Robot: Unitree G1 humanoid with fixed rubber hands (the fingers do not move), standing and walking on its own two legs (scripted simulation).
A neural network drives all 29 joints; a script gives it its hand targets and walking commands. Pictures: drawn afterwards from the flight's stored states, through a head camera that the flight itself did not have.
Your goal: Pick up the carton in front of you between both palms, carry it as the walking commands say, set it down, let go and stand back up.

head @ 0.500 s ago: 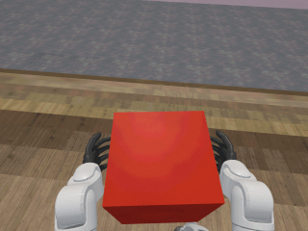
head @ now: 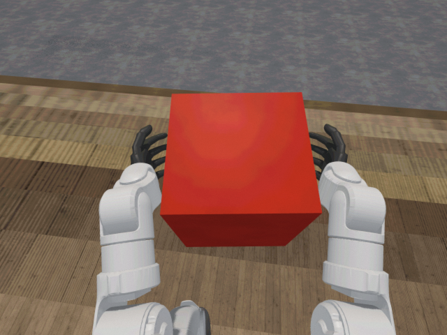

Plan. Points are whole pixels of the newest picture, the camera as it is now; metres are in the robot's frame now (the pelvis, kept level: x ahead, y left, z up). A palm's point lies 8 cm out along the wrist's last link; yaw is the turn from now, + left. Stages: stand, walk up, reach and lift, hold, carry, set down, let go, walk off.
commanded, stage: carry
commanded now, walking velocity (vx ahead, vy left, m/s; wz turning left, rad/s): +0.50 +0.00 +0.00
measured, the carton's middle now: (236, 180) +0.37 +0.00 +0.04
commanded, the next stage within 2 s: none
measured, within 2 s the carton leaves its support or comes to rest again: neither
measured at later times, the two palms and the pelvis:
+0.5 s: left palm (176, 80) +0.66 +0.15 +0.05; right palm (300, 80) +0.67 -0.16 +0.04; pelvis +0.34 -0.01 -0.09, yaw +1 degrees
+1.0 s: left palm (193, 72) +1.02 +0.16 -0.18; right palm (272, 72) +1.04 -0.15 -0.19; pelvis +0.70 -0.01 -0.26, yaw +9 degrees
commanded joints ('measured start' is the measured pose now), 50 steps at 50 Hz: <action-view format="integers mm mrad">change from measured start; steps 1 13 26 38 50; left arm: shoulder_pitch -464 -383 -494 -464 -309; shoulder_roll -702 -687 -612 -816 -638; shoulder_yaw -573 -559 -553 -626 -426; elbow -51 -91 28 42 88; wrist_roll -106 -53 -169 -172 -19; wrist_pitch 20 -29 52 -114 -153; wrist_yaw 16 -2 35 -4 26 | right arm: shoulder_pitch -406 -485 -422 -429 -508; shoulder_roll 712 788 574 790 807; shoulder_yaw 570 717 434 560 738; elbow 0 -103 53 64 9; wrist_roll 114 223 37 78 269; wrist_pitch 7 -52 38 -118 -145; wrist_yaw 15 44 -50 26 13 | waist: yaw -174 -117 52 94 -97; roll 134 86 -109 -24 -32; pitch -473 -431 -281 -282 -313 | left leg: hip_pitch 733 674 -303 162 389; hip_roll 45 171 -48 -96 200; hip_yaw -133 -242 -202 69 -678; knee -140 -66 805 -126 -104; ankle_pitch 235 228 -383 425 261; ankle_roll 112 163 -19 -2 327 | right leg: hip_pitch -221 -541 251 -48 -528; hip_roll -63 -40 -338 -60 -53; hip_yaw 25 145 677 209 251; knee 623 438 49 277 651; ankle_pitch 577 414 654 405 182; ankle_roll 10 11 -182 -63 78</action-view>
